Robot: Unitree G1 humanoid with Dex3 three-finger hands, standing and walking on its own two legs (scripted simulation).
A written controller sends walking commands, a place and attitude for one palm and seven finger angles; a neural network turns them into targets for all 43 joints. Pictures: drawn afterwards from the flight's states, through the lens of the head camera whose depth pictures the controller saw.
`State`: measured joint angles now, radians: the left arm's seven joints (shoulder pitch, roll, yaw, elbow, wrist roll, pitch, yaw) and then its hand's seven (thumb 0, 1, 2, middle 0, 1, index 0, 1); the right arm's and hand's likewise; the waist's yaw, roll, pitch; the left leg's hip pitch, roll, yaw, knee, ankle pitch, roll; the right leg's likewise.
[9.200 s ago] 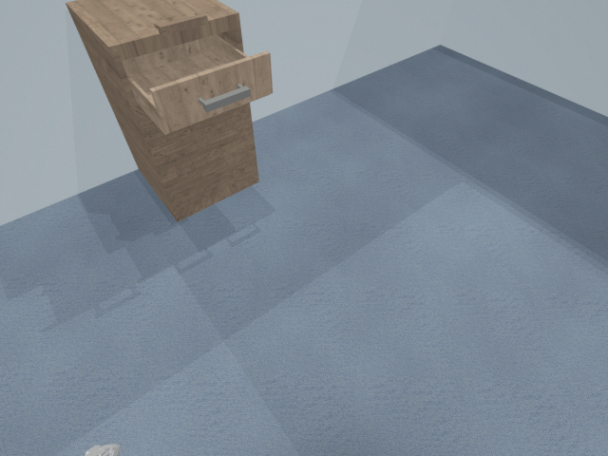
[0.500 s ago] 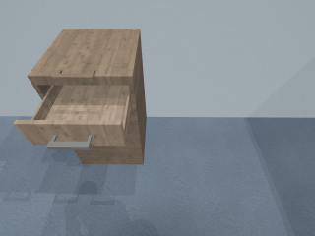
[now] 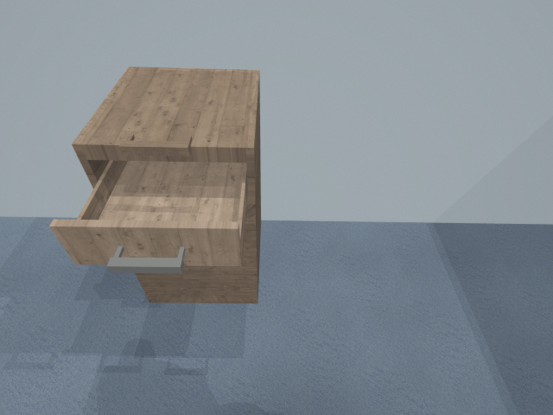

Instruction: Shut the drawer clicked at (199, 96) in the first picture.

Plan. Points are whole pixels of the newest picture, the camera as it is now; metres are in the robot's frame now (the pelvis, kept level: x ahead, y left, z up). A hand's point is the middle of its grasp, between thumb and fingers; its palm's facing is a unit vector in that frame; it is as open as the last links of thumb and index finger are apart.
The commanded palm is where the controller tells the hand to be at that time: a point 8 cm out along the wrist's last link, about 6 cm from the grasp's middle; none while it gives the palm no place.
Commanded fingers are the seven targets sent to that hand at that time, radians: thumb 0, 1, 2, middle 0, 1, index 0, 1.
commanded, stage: shuffle to correct the standing spot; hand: left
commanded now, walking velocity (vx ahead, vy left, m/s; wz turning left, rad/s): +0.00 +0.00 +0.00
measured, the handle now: (148, 257) +0.45 +0.30 -0.12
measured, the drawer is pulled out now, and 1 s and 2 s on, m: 0.22 0.22 0.22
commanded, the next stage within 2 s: come to a stop and stand still in 0.58 s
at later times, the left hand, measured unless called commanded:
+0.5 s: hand out of the picture -0.01 +0.21 -0.19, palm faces +0.09 -0.98 -0.18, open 7.4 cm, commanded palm none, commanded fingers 0.00 0.90 0.90 -0.20 -0.30 -0.20 -0.30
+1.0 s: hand out of the picture +0.16 +0.24 -0.18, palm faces +0.11 -0.97 -0.22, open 7.2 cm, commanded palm none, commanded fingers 0.00 0.90 0.90 -0.20 -0.30 -0.20 -0.30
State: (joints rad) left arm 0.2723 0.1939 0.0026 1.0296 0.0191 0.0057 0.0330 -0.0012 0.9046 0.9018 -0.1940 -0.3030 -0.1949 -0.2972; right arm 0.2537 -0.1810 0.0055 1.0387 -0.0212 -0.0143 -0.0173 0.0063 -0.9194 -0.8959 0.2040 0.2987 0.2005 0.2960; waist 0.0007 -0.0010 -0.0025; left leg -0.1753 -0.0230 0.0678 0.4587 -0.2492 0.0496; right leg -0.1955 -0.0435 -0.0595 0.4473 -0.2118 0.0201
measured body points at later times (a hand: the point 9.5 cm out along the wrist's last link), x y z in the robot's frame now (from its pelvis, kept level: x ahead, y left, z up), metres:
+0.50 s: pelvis +0.03 +0.04 -0.01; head +0.04 +0.04 +0.44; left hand -0.01 +0.26 -0.17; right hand +0.02 -0.20 -0.16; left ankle +0.01 +0.09 -0.74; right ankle +0.01 -0.10 -0.70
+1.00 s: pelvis +0.10 +0.06 -0.01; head +0.12 +0.06 +0.44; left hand +0.16 +0.29 -0.16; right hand +0.14 -0.17 -0.17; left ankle +0.11 +0.18 -0.73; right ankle +0.14 -0.06 -0.74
